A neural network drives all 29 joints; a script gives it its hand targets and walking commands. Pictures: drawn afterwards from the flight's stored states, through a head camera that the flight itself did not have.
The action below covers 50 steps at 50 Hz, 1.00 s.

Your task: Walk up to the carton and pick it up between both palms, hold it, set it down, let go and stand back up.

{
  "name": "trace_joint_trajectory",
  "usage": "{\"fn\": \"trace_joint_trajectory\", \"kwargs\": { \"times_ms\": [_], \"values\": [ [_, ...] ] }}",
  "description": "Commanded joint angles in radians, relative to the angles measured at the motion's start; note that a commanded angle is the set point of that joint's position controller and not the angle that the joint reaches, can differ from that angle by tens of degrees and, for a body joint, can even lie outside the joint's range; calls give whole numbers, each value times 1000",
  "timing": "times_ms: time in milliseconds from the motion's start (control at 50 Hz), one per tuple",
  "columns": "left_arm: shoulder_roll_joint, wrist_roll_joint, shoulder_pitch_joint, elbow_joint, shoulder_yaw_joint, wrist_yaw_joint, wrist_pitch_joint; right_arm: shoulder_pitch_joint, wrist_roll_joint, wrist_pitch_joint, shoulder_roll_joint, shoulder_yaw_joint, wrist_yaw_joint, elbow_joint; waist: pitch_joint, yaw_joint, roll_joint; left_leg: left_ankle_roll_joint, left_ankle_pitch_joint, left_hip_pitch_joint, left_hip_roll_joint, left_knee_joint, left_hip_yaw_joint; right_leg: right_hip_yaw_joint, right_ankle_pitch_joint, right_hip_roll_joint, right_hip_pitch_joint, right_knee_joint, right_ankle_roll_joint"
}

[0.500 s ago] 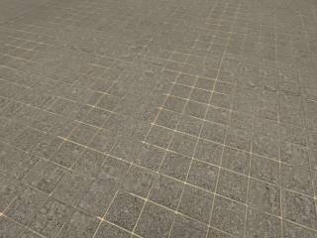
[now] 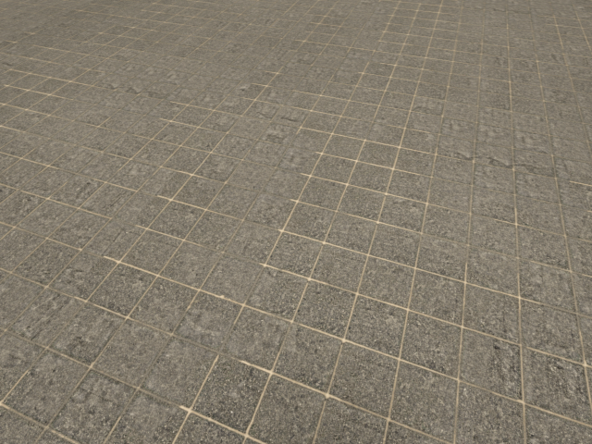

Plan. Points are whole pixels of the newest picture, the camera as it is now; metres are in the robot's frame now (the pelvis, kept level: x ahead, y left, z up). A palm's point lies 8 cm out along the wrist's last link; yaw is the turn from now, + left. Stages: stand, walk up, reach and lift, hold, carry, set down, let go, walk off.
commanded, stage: stand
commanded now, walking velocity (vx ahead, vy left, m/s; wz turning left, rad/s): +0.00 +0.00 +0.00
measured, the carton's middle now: out of the picture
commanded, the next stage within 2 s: none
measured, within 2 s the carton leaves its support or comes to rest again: neither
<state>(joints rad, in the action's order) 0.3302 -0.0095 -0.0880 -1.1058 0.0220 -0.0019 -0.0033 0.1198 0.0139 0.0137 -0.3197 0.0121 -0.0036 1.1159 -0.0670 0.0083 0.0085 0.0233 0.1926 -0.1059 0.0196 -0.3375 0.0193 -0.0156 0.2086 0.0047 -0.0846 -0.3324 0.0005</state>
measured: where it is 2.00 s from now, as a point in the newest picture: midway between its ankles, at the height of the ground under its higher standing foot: outside the picture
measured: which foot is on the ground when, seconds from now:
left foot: down 0.00-1.00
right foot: down 0.00-1.00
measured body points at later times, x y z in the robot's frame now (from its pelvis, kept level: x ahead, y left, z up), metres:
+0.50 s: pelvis +0.00 +0.00 +0.00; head +0.01 -0.01 +0.45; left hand +0.07 +0.28 -0.13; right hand +0.07 -0.30 -0.14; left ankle +0.00 +0.13 -0.75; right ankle -0.02 -0.12 -0.75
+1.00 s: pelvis -0.01 -0.01 +0.00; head +0.01 -0.01 +0.45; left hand +0.06 +0.28 -0.14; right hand +0.05 -0.29 -0.14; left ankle +0.00 +0.13 -0.75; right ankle -0.02 -0.12 -0.75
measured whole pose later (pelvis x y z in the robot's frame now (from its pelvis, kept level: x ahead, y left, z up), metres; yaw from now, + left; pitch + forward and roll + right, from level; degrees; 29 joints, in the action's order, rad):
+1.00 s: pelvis -0.01 -0.01 +0.00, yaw -1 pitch -3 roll +0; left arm 0.32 -0.01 -0.12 -1.13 0.01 0.01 -0.01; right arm 0.14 0.01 0.01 -0.32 0.01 -0.01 1.13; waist -0.08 0.00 0.01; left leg 0.03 0.18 -0.10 0.03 -0.33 0.01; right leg -0.01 0.20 0.00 -0.09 -0.34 -0.01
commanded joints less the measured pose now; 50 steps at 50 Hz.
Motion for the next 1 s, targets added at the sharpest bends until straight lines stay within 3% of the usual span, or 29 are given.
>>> {"fn": "trace_joint_trajectory", "kwargs": {
  "times_ms": [0, 40, 100, 120, 140, 160, 180, 200, 240, 260, 320, 340, 380, 440, 480, 500, 540, 560, 580, 600, 620, 660, 700, 800, 860, 880, 900, 920, 980],
  "values": [
    [215, 10, 23, 66, 34, -6, -20, -36, 2, 20, -229, 45, -9, -68, 116, -22, -2, -37, -273, 2, 95, 51, 77, 70, -254, 137, 56, 37, -32],
    [213, 2, 28, 60, 33, -4, -25, -45, -3, 26, -179, 37, -12, -82, 112, -3, -27, -35, -251, 34, 111, 47, 87, 104, -214, 141, 25, 54, -33],
    [217, 5, 40, 66, 24, -7, -28, -33, -2, 24, -226, 37, -13, -74, 44, -4, 16, -36, -232, -4, 114, 43, 64, 96, -209, 131, 5, 58, -32],
    [249, 1, 32, 63, 41, -9, -23, -13, -2, 21, -217, 39, -12, -72, 79, 11, -51, -32, -240, 27, 117, 46, 69, 90, -247, 126, -2, 50, -32],
    [249, -5, 45, 64, 35, -3, -29, -4, 0, 15, -209, 42, -18, -66, 83, 13, -32, -28, -261, 34, 114, 49, 66, 76, -229, 120, -11, 49, -29],
    [241, 5, 18, 64, 45, -4, -27, -15, 8, 26, -194, 32, -12, -80, 64, -18, 33, -33, -240, 12, 108, 39, 52, 95, -177, 122, 15, 66, -23],
    [200, -3, 4, 71, 28, -2, -31, -45, 5, 26, -213, 39, -16, -73, 61, -26, 24, -34, -212, 1, 106, 43, 69, 92, -195, 125, 9, 59, -36],
    [195, -7, 23, 68, 25, 10, -31, -5, -9, 26, -231, 48, -14, -66, 127, 4, 28, -42, -205, 28, 111, 52, 72, 99, -235, 133, 56, 50, -29],
    [206, 1, 36, 67, 33, 1, -28, -43, -7, 15, -221, 35, -7, -69, 52, -6, -44, -48, -220, 21, 109, 49, 77, 92, -188, 110, -24, 69, -25],
    [205, 3, 10, 68, 29, -9, -37, -26, 2, 16, -234, 46, -7, -62, 58, -6, 6, -48, -197, 2, 111, 51, 80, 101, -187, 125, -7, 72, -28],
    [226, 6, -4, 63, 33, -14, -32, -38, -1, 21, -248, 49, -9, -67, 89, -24, -45, -60, -202, 19, 113, 59, 91, 100, -213, 135, 16, 77, -38],
    [209, 0, -6, 56, 33, -8, -29, -66, -3, 22, -263, 56, -7, -78, 78, -31, 23, -45, -166, 22, 96, 62, 63, 111, -193, 135, 19, 75, -41],
    [218, -6, 35, 81, 35, -13, -24, -24, -10, 27, -218, 51, -12, -69, 93, 3, -70, -54, -183, 40, 116, 70, 71, 87, -239, 127, 16, 75, -37],
    [225, -4, 32, 66, 45, -18, -24, -49, 0, 19, -233, 56, -13, -64, 105, -6, 33, -38, -257, 43, 113, 53, 77, 92, -229, 135, 10, 58, -31],
    [219, -1, 14, 60, 42, -10, -34, -31, 3, 19, -167, 28, -12, -61, 84, -16, -42, -46, -238, 13, 127, 57, 87, 85, -207, 125, 30, 46, -30],
    [181, -1, 41, 82, 29, -6, -34, -58, -5, 14, -217, 35, -13, -71, 79, -21, 13, -28, -215, 28, 109, 56, 75, 84, -220, 127, 9, 57, -20],
    [224, -1, 23, 69, 42, -7, -28, -30, -6, 13, -197, 23, -8, -67, 78, -11, -17, -30, -197, 31, 107, 49, 67, 94, -197, 113, -18, 79, -24],
    [196, -8, 30, 71, 25, -4, -25, -15, -8, 14, -229, 29, -10, -52, 98, 15, 46, -26, -136, 13, 102, 35, 47, 108, -213, 128, 7, 75, -30],
    [234, 1, 20, 64, 43, -7, -25, -35, -2, 18, -219, 38, -5, -58, 58, -1, -4, -38, -129, -4, 112, 55, 60, 119, -185, 124, 14, 75, -37],
    [209, -2, 45, 67, 39, -3, -26, 20, -6, 15, -251, 41, -12, -45, 74, 29, 6, -38, -146, -1, 113, 53, 77, 117, -202, 137, 18, 62, -46],
    [238, -1, 10, 58, 46, -4, -26, 3, 7, 16, -209, 27, -9, -43, 42, -6, -49, -41, -159, 5, 116, 65, 74, 99, -175, 111, -10, 54, -31],
    [224, 7, -17, 54, 31, -5, -26, -46, 5, 19, -194, 19, -3, -71, 98, -18, 32, -43, -167, 22, 117, 44, 74, 105, -172, 128, 22, 71, -36],
    [250, 4, -34, 47, 50, -12, -32, -9, -3, 24, -175, 7, 7, -69, 91, -16, 28, -32, -151, -11, 96, 45, 45, 112, -208, 128, 43, 71, -30],
    [200, 1, 0, 51, 26, 0, -28, -32, 1, 18, -259, 47, 2, -73, 53, -20, -32, -41, -57, -17, 98, 84, 68, 128, -19, 127, -9, 91, -39],
    [247, -8, 30, 57, 43, -3, -26, -39, 2, 21, -225, 34, -2, -61, 32, -7, 39, -33, -71, -48, 105, 85, 83, 119, -60, 115, -7, 91, -29],
    [198, 6, -1, 41, 25, -2, -24, -31, 5, 22, -220, 41, -9, -70, -11, -17, 18, -44, -75, -27, 112, 67, 81, 129, -43, 129, -51, 98, -30],
    [231, -2, 31, 38, 32, -3, -29, 1, 10, 19, -188, 27, -8, -59, 67, 10, 14, -44, -128, 24, 124, 66, 82, 126, -86, 128, -34, 64, -46],
    [220, 2, 11, 49, 27, 2, -28, -22, -8, 20, -235, 41, -13, -56, 64, -18, -15, -45, -146, 2, 120, 59, 72, 118, -139, 125, -15, 72, -48],
    [203, -2, -17, 33, 22, 0, -30, -23, -3, 24, -251, 45, -24, -48, 56, -20, -29, -43, -181, 41, 104, 39, 74, 101, -167, 124, -40, 73, -40]
  ]
}}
